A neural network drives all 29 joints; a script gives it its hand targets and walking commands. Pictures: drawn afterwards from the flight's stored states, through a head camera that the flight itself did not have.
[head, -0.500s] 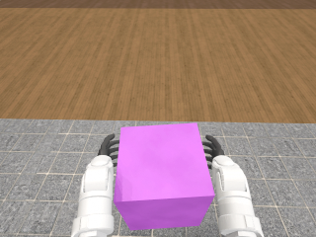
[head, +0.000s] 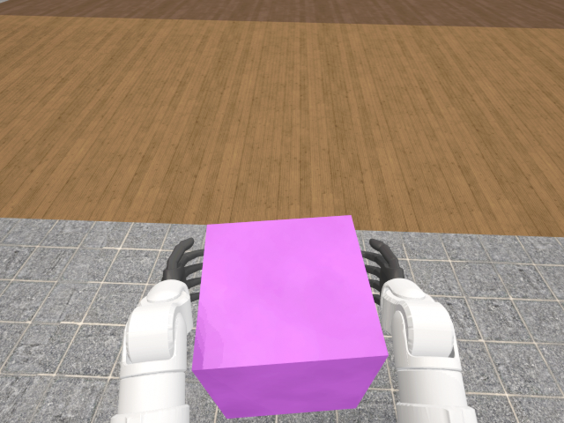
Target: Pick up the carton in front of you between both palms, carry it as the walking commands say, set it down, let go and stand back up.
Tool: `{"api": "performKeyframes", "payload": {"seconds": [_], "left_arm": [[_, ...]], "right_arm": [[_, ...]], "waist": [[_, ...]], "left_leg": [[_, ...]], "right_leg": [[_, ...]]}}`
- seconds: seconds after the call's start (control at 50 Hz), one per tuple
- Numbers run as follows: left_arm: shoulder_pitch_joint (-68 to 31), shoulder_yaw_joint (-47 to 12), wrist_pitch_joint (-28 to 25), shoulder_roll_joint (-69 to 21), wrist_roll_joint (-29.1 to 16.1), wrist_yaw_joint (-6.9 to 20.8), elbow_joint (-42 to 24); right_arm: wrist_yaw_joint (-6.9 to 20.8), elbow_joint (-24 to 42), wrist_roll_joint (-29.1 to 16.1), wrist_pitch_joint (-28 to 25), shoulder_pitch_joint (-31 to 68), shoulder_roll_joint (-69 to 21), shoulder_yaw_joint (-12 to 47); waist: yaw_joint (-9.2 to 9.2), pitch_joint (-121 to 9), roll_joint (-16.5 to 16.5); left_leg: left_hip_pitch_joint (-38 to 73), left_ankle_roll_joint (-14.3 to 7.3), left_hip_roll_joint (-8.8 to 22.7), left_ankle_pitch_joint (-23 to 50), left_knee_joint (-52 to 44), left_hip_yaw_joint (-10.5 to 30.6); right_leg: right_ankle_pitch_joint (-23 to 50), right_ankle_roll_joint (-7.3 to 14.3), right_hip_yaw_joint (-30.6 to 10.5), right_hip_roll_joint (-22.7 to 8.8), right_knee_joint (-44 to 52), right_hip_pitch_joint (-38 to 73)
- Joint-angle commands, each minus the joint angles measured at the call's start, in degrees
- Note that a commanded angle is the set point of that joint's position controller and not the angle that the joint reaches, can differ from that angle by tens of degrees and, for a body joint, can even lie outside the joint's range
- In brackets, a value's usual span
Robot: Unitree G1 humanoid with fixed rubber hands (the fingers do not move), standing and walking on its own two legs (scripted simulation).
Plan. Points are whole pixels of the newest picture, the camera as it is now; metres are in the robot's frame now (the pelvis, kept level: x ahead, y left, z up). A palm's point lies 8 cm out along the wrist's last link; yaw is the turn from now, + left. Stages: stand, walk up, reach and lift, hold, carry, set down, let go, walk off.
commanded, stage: carry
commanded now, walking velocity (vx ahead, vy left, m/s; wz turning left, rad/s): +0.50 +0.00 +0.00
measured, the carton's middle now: (285, 321) +0.27 +0.01 +0.00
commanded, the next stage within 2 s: none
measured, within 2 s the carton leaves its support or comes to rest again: neither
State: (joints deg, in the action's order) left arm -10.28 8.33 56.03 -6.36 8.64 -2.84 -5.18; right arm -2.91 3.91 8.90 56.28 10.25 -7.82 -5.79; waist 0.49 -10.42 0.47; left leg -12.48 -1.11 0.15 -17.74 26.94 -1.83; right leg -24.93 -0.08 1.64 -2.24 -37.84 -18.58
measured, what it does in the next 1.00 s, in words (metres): walks ahead: right foot, then left foot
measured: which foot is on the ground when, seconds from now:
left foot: down 0.00-0.18, up 0.20-0.54, down 0.56-1.00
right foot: up 0.00-0.16, down 0.18-0.58, up 0.60-1.00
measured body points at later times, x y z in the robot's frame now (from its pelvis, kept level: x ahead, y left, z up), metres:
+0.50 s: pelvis +0.26 +0.01 +0.00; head +0.25 +0.00 +0.45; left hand +0.53 +0.18 +0.09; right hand +0.55 -0.12 +0.09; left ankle +0.36 +0.13 -0.71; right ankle +0.13 -0.10 -0.74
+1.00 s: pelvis +0.60 +0.03 -0.01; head +0.60 +0.04 +0.44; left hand +0.87 +0.20 +0.08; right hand +0.87 -0.11 +0.08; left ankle +0.42 +0.12 -0.74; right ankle +0.75 -0.07 -0.72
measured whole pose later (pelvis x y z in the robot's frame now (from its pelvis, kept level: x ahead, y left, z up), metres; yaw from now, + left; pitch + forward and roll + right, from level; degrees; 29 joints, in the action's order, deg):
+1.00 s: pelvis +0.60 +0.03 -0.01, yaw +2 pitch +4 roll -1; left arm -6.5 5.1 67.2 -7.4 6.5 -4.4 -24.3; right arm -4.7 24.1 5.5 67.9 5.6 -7.4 -3.8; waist -0.5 -4.7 -0.1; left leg 5.0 1.1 2.8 -22.9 14.6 -13.0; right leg -2.3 1.6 12.5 -4.1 -29.6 -31.6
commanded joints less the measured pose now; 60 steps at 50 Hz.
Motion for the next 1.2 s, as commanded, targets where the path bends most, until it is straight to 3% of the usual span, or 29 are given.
{"api": "performKeyframes", "payload": {"seconds": [0.0, 0.06, 0.1, 0.14, 0.16, 0.18, 0.2, 0.22, 0.26, 0.3, 0.34, 0.42, 0.48, 0.54, 0.56, 0.58, 0.6, 0.66, 0.7, 0.74, 0.92, 0.96, 1.0, 1.02, 1.04, 1.06, 1.08, 1.12, 1.18], "left_arm": [[-30.5, -43.7, 4.9, -51.5, -23.8, 12.9, -5.7], [-24.9, -44.0, 7.6, -52.1, -24.8, 12.4, -9.6], [-20.8, -43.4, 9.3, -51.5, -23.7, 11.8, -12.1], [-17.1, -42.9, 10.5, -51.0, -22.2, 11.3, -14.1], [-15.4, -42.4, 11.3, -51.9, -22.0, 11.2, -13.9], [-15.9, -41.8, 11.9, -50.6, -21.7, 11.0, -14.9], [-18.3, -40.6, 12.3, -49.6, -21.4, 10.8, -14.6], [-21.2, -40.9, 12.9, -50.3, -22.5, 10.6, -16.6], [-24.8, -41.8, 14.1, -50.6, -24.3, 10.3, -18.5], [-25.3, -42.2, 15.0, -50.4, -25.5, 10.4, -17.9], [-24.3, -42.3, 15.7, -50.0, -26.2, 11.1, -16.0], [-24.1, -42.3, 15.9, -50.1, -27.0, 12.5, -13.5], [-24.7, -42.3, 15.4, -51.0, -26.7, 13.0, -13.7], [-23.8, -42.5, 15.0, -50.9, -25.9, 13.1, -14.5], [-23.7, -42.6, 15.0, -50.3, -25.6, 13.2, -14.8], [-24.7, -43.2, 15.2, -51.5, -26.0, 13.2, -16.1], [-25.5, -43.6, 14.7, -51.6, -25.9, 13.3, -16.0], [-25.4, -44.6, 12.4, -55.6, -25.7, 13.4, -16.4], [-21.9, -44.5, 11.2, -56.8, -24.6, 12.9, -15.4], [-18.1, -44.4, 10.1, -57.1, -23.0, 12.3, -14.1], [-18.1, -44.8, 11.3, -52.3, -23.5, 11.4, -19.6], [-18.0, -44.3, 12.6, -50.6, -24.2, 11.6, -20.1], [-17.6, -43.4, 13.6, -49.1, -24.3, 11.8, -19.4], [-17.9, -42.9, 14.1, -48.3, -24.5, 12.0, -19.1], [-18.8, -41.9, 14.3, -46.8, -24.1, 12.1, -18.1], [-17.8, -42.0, 14.3, -48.2, -24.6, 12.3, -16.3], [-19.2, -42.3, 14.4, -49.6, -25.6, 12.5, -17.5], [-21.3, -43.3, 13.8, -53.6, -26.4, 12.8, -18.3], [-21.5, -43.9, 13.0, -55.5, -26.7, 13.2, -19.0]], "right_arm": [[11.4, 10.4, -20.7, 3.6, 29.2, -46.7, 38.3], [11.1, 16.7, -23.2, 7.1, 26.7, -47.8, 40.2], [11.6, 18.5, -24.1, 9.1, 23.3, -48.3, 40.5], [12.3, 19.6, -24.8, 10.6, 20.1, -48.6, 40.9], [12.4, 20.6, -25.1, 11.4, 19.8, -47.9, 40.7], [12.7, 22.4, -26.0, 12.5, 22.6, -46.5, 41.1], [12.9, 24.6, -27.3, 13.4, 27.6, -45.4, 41.8], [13.0, 24.9, -28.2, 14.1, 30.1, -45.4, 42.2], [13.0, 23.4, -29.0, 14.7, 30.6, -46.0, 41.1], [12.4, 20.8, -27.7, 15.0, 28.4, -46.3, 39.9], [11.6, 18.0, -25.7, 15.3, 25.6, -46.7, 38.8], [10.7, 15.1, -23.0, 15.1, 23.5, -47.9, 37.6], [10.7, 16.4, -23.0, 14.7, 25.1, -49.0, 38.1], [11.1, 16.1, -22.9, 14.0, 23.3, -49.4, 38.0], [11.2, 16.0, -22.5, 13.8, 22.1, -49.0, 37.7], [11.5, 14.6, -21.9, 13.2, 22.0, -49.5, 37.7], [11.7, 16.0, -23.4, 12.7, 22.6, -51.1, 38.7], [12.2, 19.3, -25.3, 10.9, 26.3, -55.2, 41.0], [12.6, 20.0, -26.1, 10.2, 25.3, -55.6, 42.1], [13.3, 20.0, -26.5, 9.8, 22.9, -54.9, 42.6], [13.3, 23.0, -25.7, 10.9, 19.6, -48.0, 41.1], [12.8, 23.3, -25.0, 12.0, 19.0, -46.4, 40.3], [12.5, 23.7, -24.7, 13.2, 20.0, -44.8, 40.0], [12.3, 23.7, -24.6, 13.7, 20.8, -43.9, 39.8], [12.1, 24.3, -24.8, 14.4, 21.9, -43.9, 40.0], [12.1, 24.7, -24.9, 14.8, 22.9, -43.6, 39.9], [12.1, 23.1, -24.9, 14.7, 23.9, -45.5, 40.2], [12.3, 22.9, -25.0, 13.7, 24.7, -49.3, 40.5], [11.9, 21.5, -24.3, 12.3, 22.8, -52.4, 41.1]], "waist": [[-2.23, 0.5, -8.7], [-1.86, -5.5, -10.2], [-1.67, -6.5, -10.9], [-0.81, -8.5, -6.5], [-0.01, -11.0, -3.3], [1.31, -12.4, 8.0], [1.26, -9.8, 15.2], [1.01, -7.6, 9.4], [0.72, -5.9, 1.6], [0.82, -5.2, 2.4], [0.76, -4.4, 4.6], [0.73, -1.5, 7.5], [0.81, 0.2, 9.6], [-1.24, -6.3, 4.9], [-2.58, -9.8, -3.2], [-2.13, -13.2, -17.4], [-1.71, -12.0, -14.4], [-1.52, -10.7, -2.5], [-1.32, -10.8, -4.7], [-1.38, -9.7, -6.2], [-1.67, 1.5, -9.3], [-1.38, 1.3, -9.8], [0.04, -3.2, -8.6], [1.04, -6.9, -5.9], [1.36, -11.9, 6.2], [2.08, -14.1, 18.2], [1.27, -12.1, 12.9], [0.72, -10.7, 2.7], [0.44, -10.2, 4.5]], "left_leg": [[18.5, -10.4, 19.5, 6.2, -14.8, 25.4], [19.3, -7.0, 14.7, 17.0, -11.7, 13.8], [15.7, -5.8, 12.7, 17.6, -9.5, 8.8], [2.5, -3.5, 10.0, 16.7, -1.6, 1.9], [-7.4, -1.6, 8.4, 13.6, 5.6, -1.1], [-20.5, 1.0, 4.1, 0.8, 21.5, -5.9], [-33.5, 1.0, 0.0, -12.0, 31.7, -5.0], [-35.5, -0.4, 4.6, -12.3, 38.3, 0.0], [-33.6, -0.8, 8.2, -6.3, 37.5, 1.2], [-29.2, 0.0, 7.6, -1.1, 28.8, -1.1], [-26.5, 1.1, 6.2, 2.3, 21.4, -3.4], [-20.8, 1.2, 2.9, 7.7, 7.9, -9.2], [-14.0, 0.3, 2.1, 12.8, 2.9, -11.8], [10.0, -0.9, -0.6, 8.4, 0.0, -15.1], [19.9, -3.1, 10.3, -2.4, -6.0, 1.6], [30.4, -11.2, 25.6, -8.3, -13.9, 29.1], [28.9, -12.8, 26.4, -0.2, -15.4, 31.8], [19.6, -8.6, 21.8, 15.7, -13.5, 14.9], [17.5, -6.4, 19.3, 15.6, -15.0, 7.9], [18.2, -6.3, 18.0, 17.5, -15.8, 3.9], [16.6, -5.0, 13.4, 28.4, -16.1, -7.7], [17.7, -4.1, 13.5, 35.3, -12.3, -9.4], [15.0, -1.8, 10.9, 42.2, 1.6, -13.6], [7.2, -0.3, 9.4, 33.8, 12.3, -13.1], [-9.2, 2.4, 5.0, 17.8, 30.2, -11.2], [-21.6, 3.0, -1.9, -8.3, 43.6, -6.4], [-25.5, 0.9, 1.6, -9.4, 50.6, 0.0], [-24.8, -0.8, 6.5, -3.0, 46.8, 1.8], [-20.6, -0.4, 7.1, 2.7, 35.7, -0.4]], "right_leg": [[-4.3, 0.3, 2.8, -0.8, -3.0, -24.6], [3.7, 0.1, 6.9, 1.9, 3.1, -16.9], [7.2, -0.1, 9.7, 3.4, 9.3, -9.2], [16.1, 0.2, 11.9, 4.3, 17.2, 12.4], [14.3, 1.4, 7.1, -0.4, 17.1, 25.6], [-0.6, 6.3, -13.7, -14.1, 23.3, 33.8], [0.2, 13.5, -31.4, -24.7, 26.7, 36.1], [3.0, 15.7, -31.9, -26.1, 26.4, 31.8], [5.2, 12.7, -21.8, -22.1, 27.7, 25.3], [8.8, 9.1, -11.9, -18.1, 30.1, 22.1], [14.6, 8.0, -5.8, -15.4, 30.4, 21.3], [25.7, 6.5, 2.9, -12.1, 27.9, 19.7], [27.9, 4.9, 5.5, -11.9, 25.2, 17.8], [36.0, 1.7, 12.2, -7.9, 4.2, 9.2], [23.7, -0.4, 11.9, -5.4, -10.2, -0.7], [1.0, -2.4, 9.4, 2.1, -27.3, -16.9], [-1.8, -0.6, 1.4, -0.3, -34.8, -22.4], [6.3, 1.9, -1.7, -6.4, -32.2, -20.7], [9.6, 1.6, 0.3, -5.9, -25.7, -18.0], [11.3, 1.1, 2.4, -4.9, -19.6, -18.9], [23.7, 1.3, 11.9, -0.8, 7.0, -14.1], [24.5, 2.3, 12.7, -0.2, 9.0, -8.9], [20.0, 2.6, 16.6, 4.1, 11.9, 5.5], [16.0, 2.7, 12.8, 1.2, 11.6, 17.5], [4.4, 9.3, -13.2, -15.6, 15.9, 30.8], [7.7, 14.9, -33.1, -23.4, 25.7, 35.7], [15.7, 14.5, -27.4, -23.3, 24.8, 34.3], [27.4, 10.6, -15.6, -19.8, 23.0, 26.5], [24.9, 6.8, -5.3, -16.4, 25.8, 21.5]]}}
